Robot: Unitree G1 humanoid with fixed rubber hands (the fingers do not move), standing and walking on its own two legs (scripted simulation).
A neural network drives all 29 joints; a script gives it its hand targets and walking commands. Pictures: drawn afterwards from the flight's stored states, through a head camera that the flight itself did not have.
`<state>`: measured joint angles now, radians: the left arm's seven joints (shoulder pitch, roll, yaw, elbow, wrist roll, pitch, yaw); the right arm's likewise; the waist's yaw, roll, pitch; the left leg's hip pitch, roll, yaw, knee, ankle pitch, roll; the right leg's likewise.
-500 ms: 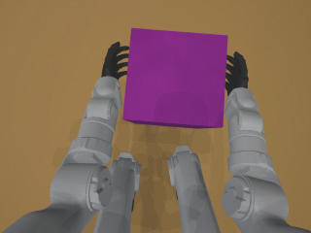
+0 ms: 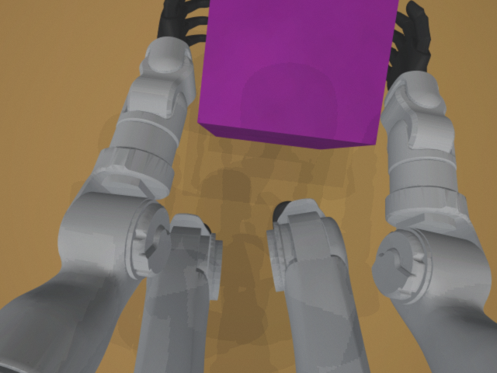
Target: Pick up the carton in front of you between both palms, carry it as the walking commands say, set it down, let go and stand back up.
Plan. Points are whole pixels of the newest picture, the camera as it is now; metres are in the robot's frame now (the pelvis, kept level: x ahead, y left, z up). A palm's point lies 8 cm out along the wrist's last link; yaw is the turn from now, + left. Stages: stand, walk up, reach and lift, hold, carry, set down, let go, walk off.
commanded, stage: set down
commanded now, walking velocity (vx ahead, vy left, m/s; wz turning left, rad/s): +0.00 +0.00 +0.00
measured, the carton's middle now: (283, 74) +0.50 -0.11 -0.23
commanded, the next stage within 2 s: none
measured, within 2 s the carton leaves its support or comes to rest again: rests again in 1.16 s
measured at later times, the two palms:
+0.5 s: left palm (172, 47) +0.54 +0.04 -0.18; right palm (389, 79) +0.47 -0.25 -0.18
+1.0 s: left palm (170, 49) +0.54 +0.05 -0.20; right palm (383, 82) +0.47 -0.25 -0.20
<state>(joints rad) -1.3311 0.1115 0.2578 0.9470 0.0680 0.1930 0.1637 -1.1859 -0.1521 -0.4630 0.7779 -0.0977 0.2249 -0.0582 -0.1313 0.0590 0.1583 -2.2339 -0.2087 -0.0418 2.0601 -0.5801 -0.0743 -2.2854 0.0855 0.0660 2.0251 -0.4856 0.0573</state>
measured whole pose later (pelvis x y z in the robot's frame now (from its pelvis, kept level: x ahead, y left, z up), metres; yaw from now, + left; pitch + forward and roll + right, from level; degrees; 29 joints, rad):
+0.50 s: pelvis +0.01 +0.01 -0.02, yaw -1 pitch +41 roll -1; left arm -1.36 0.15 0.21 1.07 0.06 0.17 0.16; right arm -1.21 -0.17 -0.47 0.90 -0.10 0.19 -0.02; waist -0.14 0.07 0.20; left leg -2.26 -0.20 -0.03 2.15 -0.61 -0.04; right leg -2.29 0.06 0.04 2.10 -0.52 0.06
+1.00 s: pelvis +0.00 +0.01 -0.03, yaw -1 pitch +38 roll -2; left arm -1.42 0.20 0.21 1.16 0.07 0.12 0.10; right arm -1.27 -0.21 -0.47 1.01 -0.12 0.14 0.03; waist -0.14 0.07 0.27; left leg -2.26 -0.17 -0.02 2.20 -0.60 -0.03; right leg -2.28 0.02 0.02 2.14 -0.52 0.04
